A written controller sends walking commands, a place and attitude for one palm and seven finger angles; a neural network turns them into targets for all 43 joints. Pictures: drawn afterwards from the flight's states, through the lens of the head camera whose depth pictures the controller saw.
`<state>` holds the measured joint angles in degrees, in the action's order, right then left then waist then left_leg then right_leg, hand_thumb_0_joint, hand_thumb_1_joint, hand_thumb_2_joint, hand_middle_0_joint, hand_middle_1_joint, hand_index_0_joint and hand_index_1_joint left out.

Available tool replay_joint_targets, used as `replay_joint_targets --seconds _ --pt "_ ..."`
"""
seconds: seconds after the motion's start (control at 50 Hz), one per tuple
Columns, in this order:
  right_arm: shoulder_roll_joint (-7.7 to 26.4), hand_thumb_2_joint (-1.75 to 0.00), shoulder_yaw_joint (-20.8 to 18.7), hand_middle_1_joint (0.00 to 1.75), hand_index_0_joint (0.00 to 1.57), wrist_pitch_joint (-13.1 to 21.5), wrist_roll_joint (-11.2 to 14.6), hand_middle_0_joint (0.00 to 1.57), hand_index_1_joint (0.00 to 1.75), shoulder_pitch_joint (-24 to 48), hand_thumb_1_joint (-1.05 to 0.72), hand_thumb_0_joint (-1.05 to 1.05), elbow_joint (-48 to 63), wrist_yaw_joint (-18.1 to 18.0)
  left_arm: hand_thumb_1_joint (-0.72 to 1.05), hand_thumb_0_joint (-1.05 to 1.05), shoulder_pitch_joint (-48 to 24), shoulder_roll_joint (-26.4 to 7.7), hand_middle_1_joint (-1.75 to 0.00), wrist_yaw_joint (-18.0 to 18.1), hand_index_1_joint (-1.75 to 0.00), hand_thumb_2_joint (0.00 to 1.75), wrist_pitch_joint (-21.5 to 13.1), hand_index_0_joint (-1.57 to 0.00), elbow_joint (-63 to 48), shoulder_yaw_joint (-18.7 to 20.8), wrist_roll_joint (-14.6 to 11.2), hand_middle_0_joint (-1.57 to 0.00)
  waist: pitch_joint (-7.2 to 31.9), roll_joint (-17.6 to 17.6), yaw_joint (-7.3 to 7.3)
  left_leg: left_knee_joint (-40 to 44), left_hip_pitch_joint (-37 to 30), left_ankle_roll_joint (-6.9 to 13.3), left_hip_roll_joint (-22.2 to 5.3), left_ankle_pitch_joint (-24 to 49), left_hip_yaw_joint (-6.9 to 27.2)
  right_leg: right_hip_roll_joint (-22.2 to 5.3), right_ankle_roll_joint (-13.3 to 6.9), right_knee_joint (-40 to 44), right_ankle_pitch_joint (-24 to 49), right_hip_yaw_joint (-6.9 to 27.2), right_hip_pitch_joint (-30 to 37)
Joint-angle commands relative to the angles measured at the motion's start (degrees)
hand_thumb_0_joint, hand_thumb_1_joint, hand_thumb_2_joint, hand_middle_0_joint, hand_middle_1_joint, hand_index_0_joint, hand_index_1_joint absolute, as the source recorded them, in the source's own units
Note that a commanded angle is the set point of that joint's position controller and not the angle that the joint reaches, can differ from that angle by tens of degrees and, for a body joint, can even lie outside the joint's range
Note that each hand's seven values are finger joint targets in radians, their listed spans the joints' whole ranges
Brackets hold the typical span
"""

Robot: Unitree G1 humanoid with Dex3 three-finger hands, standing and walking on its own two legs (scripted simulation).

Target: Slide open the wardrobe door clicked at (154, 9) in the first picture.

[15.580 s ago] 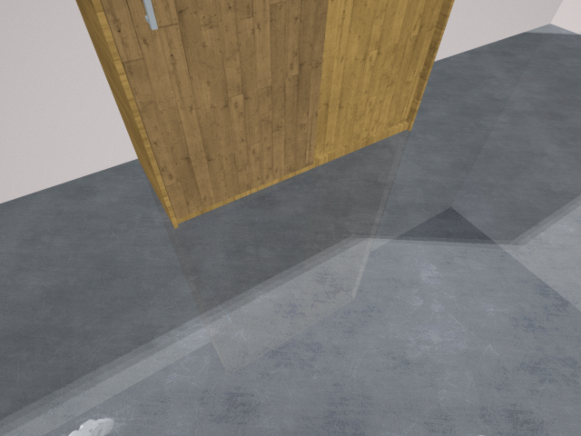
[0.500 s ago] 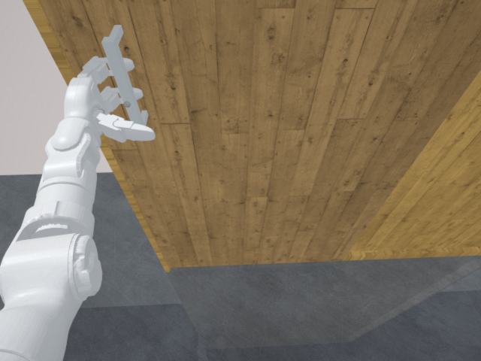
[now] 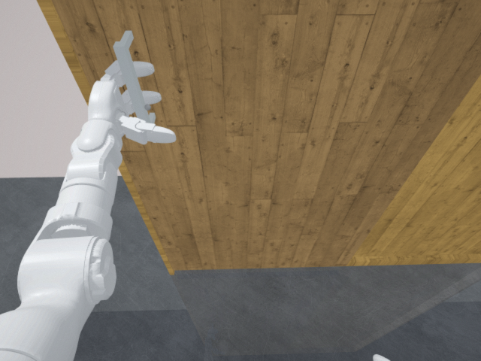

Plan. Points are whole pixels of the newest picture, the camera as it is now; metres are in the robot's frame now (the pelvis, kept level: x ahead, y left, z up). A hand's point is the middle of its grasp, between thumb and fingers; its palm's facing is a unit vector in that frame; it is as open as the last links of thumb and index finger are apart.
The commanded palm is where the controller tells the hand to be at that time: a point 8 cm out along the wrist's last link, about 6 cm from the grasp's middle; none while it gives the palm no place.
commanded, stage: slide the fingers in behind the handle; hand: left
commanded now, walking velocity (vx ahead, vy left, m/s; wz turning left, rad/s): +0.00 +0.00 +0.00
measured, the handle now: (139, 89) +0.53 +0.18 +0.18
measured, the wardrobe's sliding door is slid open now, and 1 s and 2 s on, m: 0.00 0.00 0.00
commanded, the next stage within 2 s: grip the handle and tug to test in 0.32 s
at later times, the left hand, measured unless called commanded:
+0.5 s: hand (148, 104) +0.49 +0.15 +0.18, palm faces +0.01 -1.00 -0.01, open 13.9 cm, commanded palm +0.46 +0.20 +0.18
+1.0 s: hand (149, 104) +0.48 +0.15 +0.18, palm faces +0.01 -1.00 -0.01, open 7.1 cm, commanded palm +0.46 +0.20 +0.18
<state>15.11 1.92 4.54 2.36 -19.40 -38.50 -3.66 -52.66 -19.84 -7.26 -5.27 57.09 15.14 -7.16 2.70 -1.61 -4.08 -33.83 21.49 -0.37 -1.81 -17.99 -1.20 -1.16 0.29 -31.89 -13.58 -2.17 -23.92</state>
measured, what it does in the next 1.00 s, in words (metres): stands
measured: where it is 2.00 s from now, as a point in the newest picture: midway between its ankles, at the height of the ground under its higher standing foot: outside the picture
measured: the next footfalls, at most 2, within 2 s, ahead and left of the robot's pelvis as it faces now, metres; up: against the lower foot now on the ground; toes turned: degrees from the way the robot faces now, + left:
none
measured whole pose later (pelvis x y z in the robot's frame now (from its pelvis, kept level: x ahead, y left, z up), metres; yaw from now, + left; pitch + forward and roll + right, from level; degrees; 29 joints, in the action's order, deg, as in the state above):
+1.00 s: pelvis +0.01 +0.00 +0.00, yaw +0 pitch +7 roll -1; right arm 15.0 1.7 4.2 2.2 -19.5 -38.0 -3.4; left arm -52.7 -20.1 -7.5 -5.7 57.0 15.3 -7.0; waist 3.1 -1.8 -4.1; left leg -33.9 21.9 -0.3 -1.9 -18.6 -1.3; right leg -1.0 0.4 -32.0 -14.0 -1.9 -24.4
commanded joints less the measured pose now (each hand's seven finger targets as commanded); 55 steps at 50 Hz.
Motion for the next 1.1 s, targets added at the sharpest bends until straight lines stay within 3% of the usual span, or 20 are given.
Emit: replay_joint_targets --seconds 0.0,0.1,0.14,0.18,0.22,0.34,0.4,0.46,0.5,0.54,0.6,0.62,0.7,0.72,0.78,0.8,0.86,0.92,1.0,1.08 --pt "8.48 -0.90 -3.16 0.30 0.20 2.44 -0.40 0.20 0.30 -3.62 -0.90 0.00 4.57 -0.75 -0.50 0.00 -32.05 -13.45 -1.20 0.25 -1.20 0.30 -5.20 -0.30 -11.54 2.29 -0.07 -0.30 19.84 2.10 -1.49 3.88 -6.29 1.86 1.47 12.51 1.23 1.49 -1.54 2.42 13.87 0.05 8.96" --pt "8.67 -0.90 -2.99 0.30 0.20 2.31 -0.25 0.20 0.30 -3.75 -0.90 0.00 4.55 -0.68 -0.50 0.00 -30.94 -15.03 -1.20 -0.68 -1.20 0.30 -5.58 -0.30 -8.09 3.37 -0.06 -0.30 19.01 2.05 -1.21 3.97 -3.88 1.87 1.70 10.95 0.81 1.39 -1.55 2.40 13.57 0.31 9.79" --pt "8.54 -0.90 -2.94 0.30 0.20 2.39 -0.12 0.20 0.30 -3.73 -0.90 0.00 4.60 -0.66 -0.50 0.00 -33.45 -13.61 -1.20 -1.00 -1.20 0.30 -5.66 -0.30 -8.38 1.64 0.09 -0.30 18.06 0.74 -2.13 4.13 -3.88 1.78 1.62 9.56 0.85 1.39 -1.38 2.65 12.26 0.45 7.90" --pt "8.31 -0.90 -3.01 0.30 0.20 2.57 -0.08 0.20 0.30 -3.84 -0.90 0.00 4.89 -0.52 -0.50 0.00 -33.15 -12.09 -1.20 -1.17 -1.20 0.30 -5.99 -0.30 -9.42 0.78 -0.24 -0.30 19.25 -1.06 -1.90 3.87 -4.86 1.68 1.70 10.26 0.80 1.50 -1.58 2.44 12.64 0.47 7.81" --pt "8.56 -0.90 -3.27 0.30 0.20 2.74 -0.33 0.20 0.30 -4.46 -0.90 0.00 4.70 -0.52 -0.50 0.00 -33.02 -14.05 -1.20 -0.87 -1.20 0.30 -6.67 -0.30 -10.44 3.00 -0.76 -0.30 21.99 0.53 -1.33 3.65 -5.58 1.67 1.56 12.20 1.18 1.68 -1.58 1.84 14.23 0.22 9.41" --pt "8.97 -0.90 -3.30 0.30 0.20 2.08 -0.31 0.20 0.30 -5.12 -0.90 0.00 4.63 -0.39 -0.50 0.00 -30.32 -17.37 -1.20 -0.92 -1.20 0.30 -6.03 -0.30 -9.32 5.11 0.05 -0.30 20.06 1.40 -1.07 3.72 -3.27 1.96 1.52 12.45 0.40 1.71 -1.38 2.10 15.62 0.47 10.29" --pt "8.91 -0.90 -3.50 0.30 0.20 1.80 -0.17 0.20 0.30 -5.16 -0.90 0.00 5.03 -0.53 -0.50 0.00 -31.32 -15.80 -1.20 -1.34 -1.20 0.30 -6.00 -0.30 -10.45 3.32 0.01 -0.30 20.39 1.08 -1.81 3.65 -3.91 2.03 1.52 12.19 0.35 1.74 -1.37 2.33 14.96 0.38 10.19" --pt "8.62 -0.90 -3.56 0.30 0.20 2.19 -0.21 0.20 0.30 -4.82 -0.90 0.00 5.04 -0.43 -0.36 0.00 -31.90 -14.55 -1.22 -1.48 -1.22 0.36 -6.41 -0.32 -13.36 2.95 -0.70 -0.32 22.16 -2.31 -1.35 3.62 -6.19 1.68 1.47 13.36 0.57 1.94 -1.60 2.13 15.47 0.40 9.75" --pt "8.85 -0.90 -3.75 0.30 0.20 2.14 -0.34 0.20 0.30 -5.39 -0.90 0.00 4.94 -0.46 -0.27 0.00 -29.63 -15.13 -1.23 -1.40 -1.23 0.40 -6.41 -0.32 -13.93 3.64 -0.96 -0.32 23.60 0.05 -0.90 3.42 -6.69 1.73 1.31 16.02 0.80 2.07 -1.71 1.74 17.28 -0.12 11.26" --pt "8.74 -0.90 -3.72 0.30 0.20 2.00 -0.16 0.20 0.30 -4.81 -0.90 0.00 4.99 -0.26 -0.17 0.00 -26.66 -15.24 -1.25 -1.37 -1.25 0.44 -5.30 -0.33 -13.25 4.43 -1.00 -0.33 22.41 -0.55 -0.28 3.46 -6.17 1.69 1.32 16.31 0.43 2.10 -1.66 1.90 18.11 0.05 11.14" --pt "8.82 -0.90 -3.62 0.30 0.20 1.65 -0.09 0.20 0.30 -4.57 -0.90 0.00 5.11 -0.29 -0.03 0.00 -27.43 -13.17 -1.27 -1.17 -1.27 0.50 -3.87 -0.35 -12.29 2.29 -0.72 -0.35 18.74 1.27 -1.34 3.97 -4.79 1.94 1.27 13.97 0.28 1.91 -1.49 2.62 16.08 -0.27 9.96" --pt "8.86 -0.90 -3.65 0.30 0.20 1.53 -0.08 0.20 0.30 -4.55 -0.90 0.00 4.83 -0.40 0.01 0.00 -28.08 -15.47 -1.27 -0.84 -1.27 0.52 -3.82 -0.35 -12.86 4.05 -0.50 -0.35 19.16 0.94 -1.00 4.06 -4.73 1.92 1.33 14.04 0.48 1.89 -1.51 2.57 16.25 -0.09 10.24" --pt "8.29 -0.90 -3.71 0.30 0.20 1.76 -0.17 0.20 0.30 -3.95 -0.90 0.00 5.62 -0.36 0.20 0.00 -30.05 -12.26 -1.30 -0.47 -1.30 0.60 -4.53 -0.38 -17.20 1.46 -0.78 -0.38 21.37 -0.31 -1.34 3.52 -7.59 1.82 1.24 16.93 0.68 1.94 -1.67 2.06 17.78 -0.21 10.42" --pt "8.19 -0.90 -3.63 0.30 0.20 1.79 -0.21 0.20 0.30 -3.79 -0.90 0.00 5.54 -0.24 0.25 0.00 -28.44 -12.48 -1.31 -0.34 -1.31 0.62 -4.59 -0.38 -16.97 2.14 -0.79 -0.38 22.28 -1.52 -0.61 3.45 -8.14 1.63 1.28 17.57 0.83 1.97 -1.76 1.85 18.17 -0.13 10.45" --pt "8.28 -0.90 -3.39 0.30 0.20 1.65 -0.10 0.20 0.30 -3.35 -0.90 0.00 4.99 -0.35 0.39 0.00 -28.94 -12.58 -1.33 -0.38 -1.33 0.68 -3.76 -0.40 -13.79 2.28 -1.00 -0.40 18.93 0.87 -1.23 3.87 -6.17 1.70 1.30 14.78 0.63 1.93 -1.56 2.44 16.70 -0.16 9.65" --pt "8.68 -0.90 -3.43 0.30 0.20 1.44 -0.21 0.20 0.30 -3.75 -0.90 0.00 4.96 -0.55 0.43 0.00 -27.82 -14.19 -1.33 -0.26 -1.33 0.70 -3.60 -0.40 -12.33 3.55 -0.77 -0.40 18.63 2.71 -1.03 3.91 -5.24 1.88 1.30 14.31 0.61 1.82 -1.50 2.47 16.18 -0.28 10.20" --pt "8.15 -0.90 -3.07 0.30 0.20 1.39 -0.11 0.20 0.30 -3.15 -0.90 0.00 5.24 -0.56 0.57 0.00 -31.06 -12.57 -1.35 -0.29 -1.35 0.76 -3.63 -0.42 -12.68 1.43 0.01 -0.42 18.11 -0.52 -1.58 4.03 -5.42 1.73 1.51 13.62 0.61 1.53 -1.56 2.39 15.68 0.05 8.91" --pt "7.98 -0.90 -3.33 0.30 0.20 1.65 -0.22 0.20 0.30 -3.16 -0.90 0.00 5.43 -0.45 0.71 0.00 -30.64 -11.54 -1.37 -0.18 -1.37 0.82 -4.74 -0.43 -14.65 1.22 -0.54 -0.43 21.69 -0.86 -1.37 3.15 -8.27 1.56 1.29 17.12 1.02 1.81 -1.71 1.64 17.79 -0.06 9.42" --pt "8.47 -0.90 -3.21 0.30 0.20 1.42 -0.32 0.20 0.30 -3.67 -0.90 0.00 5.11 -0.49 0.90 0.00 -29.79 -12.61 -1.40 -0.22 -1.40 0.90 -4.25 -0.45 -11.45 2.22 -0.76 -0.45 19.64 1.90 -1.14 3.54 -5.80 1.70 1.39 15.57 1.00 1.75 -1.60 1.84 16.95 -0.27 9.78" --pt "8.30 -0.90 -3.14 0.30 0.20 1.28 -0.29 0.20 0.30 -3.89 -0.90 0.00 4.81 -0.54 0.90 0.00 -33.65 -12.90 -1.40 -0.49 -1.40 0.90 -4.49 -0.45 -11.29 1.27 0.16 -0.45 19.42 0.62 -2.25 3.39 -5.19 1.79 1.63 13.83 0.82 1.58 -1.45 2.06 16.35 0.19 8.99"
